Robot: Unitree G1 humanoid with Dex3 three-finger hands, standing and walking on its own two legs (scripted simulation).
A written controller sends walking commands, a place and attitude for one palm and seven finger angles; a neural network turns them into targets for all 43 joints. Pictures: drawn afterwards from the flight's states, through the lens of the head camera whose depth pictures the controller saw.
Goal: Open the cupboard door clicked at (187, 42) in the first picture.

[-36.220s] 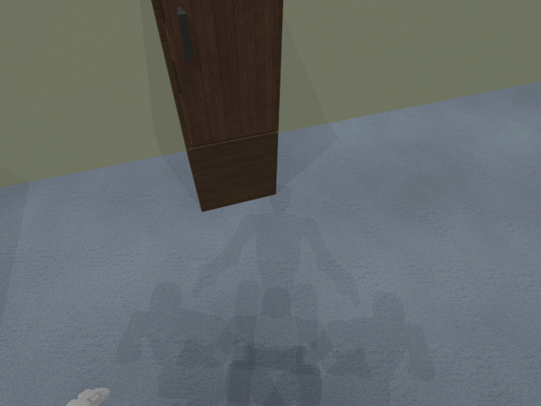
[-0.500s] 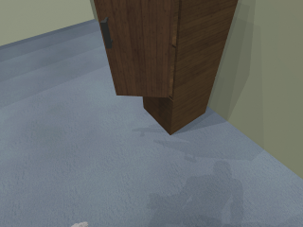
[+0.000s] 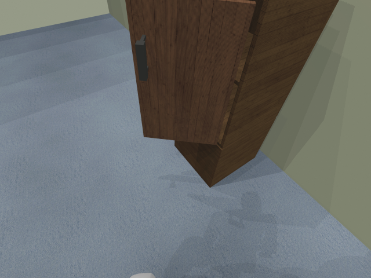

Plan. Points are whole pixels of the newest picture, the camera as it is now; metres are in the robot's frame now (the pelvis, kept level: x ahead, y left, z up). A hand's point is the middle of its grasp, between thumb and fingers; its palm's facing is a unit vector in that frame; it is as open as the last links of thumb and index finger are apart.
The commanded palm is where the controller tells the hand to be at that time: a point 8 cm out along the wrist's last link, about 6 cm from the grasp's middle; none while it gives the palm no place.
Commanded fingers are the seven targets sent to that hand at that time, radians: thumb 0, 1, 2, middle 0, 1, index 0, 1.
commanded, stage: take the last steps up to it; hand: left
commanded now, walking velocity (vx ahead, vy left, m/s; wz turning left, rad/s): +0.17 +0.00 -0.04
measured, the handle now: (143, 58) +0.68 +0.20 +0.09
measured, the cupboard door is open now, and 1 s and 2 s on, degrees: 49 49 49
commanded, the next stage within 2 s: come to a stop and stand still in 0.10 s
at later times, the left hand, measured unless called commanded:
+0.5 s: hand (128, 245) +0.21 +0.16 -0.16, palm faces +0.00 -0.98 -0.20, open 7.3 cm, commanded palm none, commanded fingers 0.00 0.90 0.90 -0.20 -0.30 -0.20 -0.30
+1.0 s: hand out of the picture +0.08 +0.21 -0.16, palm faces +0.03 -0.98 -0.21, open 7.4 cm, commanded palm none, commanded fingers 0.00 0.90 0.90 -0.20 -0.30 -0.20 -0.30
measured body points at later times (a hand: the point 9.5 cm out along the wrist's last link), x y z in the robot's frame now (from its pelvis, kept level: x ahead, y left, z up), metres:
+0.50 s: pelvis +0.12 -0.01 +0.01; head +0.15 -0.02 +0.46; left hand +0.21 +0.21 -0.14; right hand +0.09 -0.23 -0.15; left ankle +0.07 +0.09 -0.72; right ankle +0.12 -0.12 -0.73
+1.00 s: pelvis +0.08 +0.02 +0.01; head +0.09 +0.02 +0.46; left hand +0.08 +0.26 -0.15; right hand +0.15 -0.21 -0.14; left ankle +0.11 +0.11 -0.73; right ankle +0.05 -0.12 -0.73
